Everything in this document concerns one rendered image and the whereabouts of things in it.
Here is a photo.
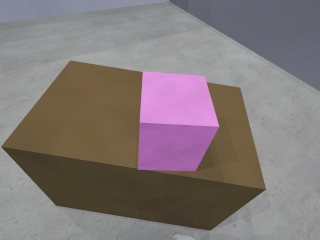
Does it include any carton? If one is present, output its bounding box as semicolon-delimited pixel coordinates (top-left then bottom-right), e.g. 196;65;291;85
138;71;219;172

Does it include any pedestal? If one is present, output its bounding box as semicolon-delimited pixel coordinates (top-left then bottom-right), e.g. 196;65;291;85
1;60;266;231

